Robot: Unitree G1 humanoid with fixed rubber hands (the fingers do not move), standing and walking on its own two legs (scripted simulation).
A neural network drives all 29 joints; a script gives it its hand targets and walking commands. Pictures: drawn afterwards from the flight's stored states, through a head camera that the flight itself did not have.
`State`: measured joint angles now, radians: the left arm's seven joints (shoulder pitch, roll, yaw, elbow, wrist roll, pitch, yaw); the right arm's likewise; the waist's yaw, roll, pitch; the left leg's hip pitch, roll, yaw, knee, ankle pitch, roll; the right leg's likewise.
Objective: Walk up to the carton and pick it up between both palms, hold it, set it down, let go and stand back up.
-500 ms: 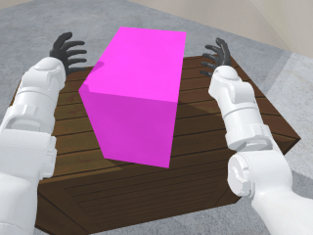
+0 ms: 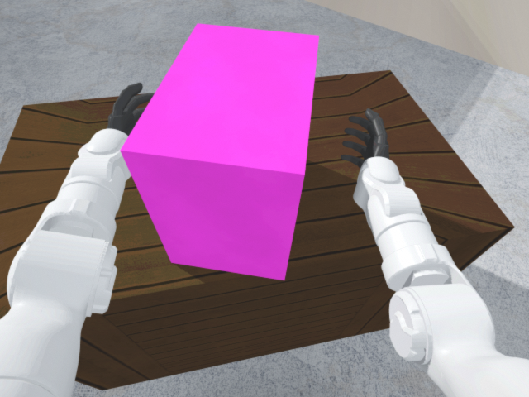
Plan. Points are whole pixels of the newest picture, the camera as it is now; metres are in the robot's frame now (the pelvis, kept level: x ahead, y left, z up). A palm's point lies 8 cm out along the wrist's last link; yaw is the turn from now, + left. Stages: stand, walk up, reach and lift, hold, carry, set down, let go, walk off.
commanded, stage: reach and lift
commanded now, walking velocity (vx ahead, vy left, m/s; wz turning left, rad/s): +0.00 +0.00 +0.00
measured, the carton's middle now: (241, 154) +0.48 +0.00 +0.07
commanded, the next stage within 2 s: none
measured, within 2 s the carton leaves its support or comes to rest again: neither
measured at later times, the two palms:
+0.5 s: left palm (132, 146) +0.48 +0.17 +0.11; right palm (367, 164) +0.41 -0.19 +0.10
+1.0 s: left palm (156, 149) +0.47 +0.14 +0.11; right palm (345, 175) +0.40 -0.16 +0.09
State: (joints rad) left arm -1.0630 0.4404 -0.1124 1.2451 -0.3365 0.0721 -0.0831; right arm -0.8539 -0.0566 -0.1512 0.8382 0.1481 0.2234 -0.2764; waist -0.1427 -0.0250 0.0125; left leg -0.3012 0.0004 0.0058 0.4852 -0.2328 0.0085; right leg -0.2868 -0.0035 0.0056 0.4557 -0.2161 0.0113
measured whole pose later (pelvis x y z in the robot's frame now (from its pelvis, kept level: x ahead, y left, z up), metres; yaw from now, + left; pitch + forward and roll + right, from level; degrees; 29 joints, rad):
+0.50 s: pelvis +0.01 +0.00 +0.00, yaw +0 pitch +8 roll -1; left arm -1.02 0.40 -0.09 1.26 -0.33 -0.03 -0.07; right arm -0.80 -0.06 -0.12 0.85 0.15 0.08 -0.26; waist -0.14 -0.02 -0.05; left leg -0.40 0.00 0.01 0.49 -0.23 0.01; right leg -0.38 0.00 0.01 0.46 -0.21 0.01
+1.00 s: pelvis +0.01 +0.00 +0.00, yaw +0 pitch +8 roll -1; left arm -1.01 0.22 0.37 1.26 0.14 -0.11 -0.12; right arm -0.80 0.19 -0.53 0.86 -0.27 -0.05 -0.17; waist -0.14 -0.02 -0.05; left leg -0.40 0.00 0.01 0.49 -0.23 0.01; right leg -0.37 0.00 0.01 0.44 -0.20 0.02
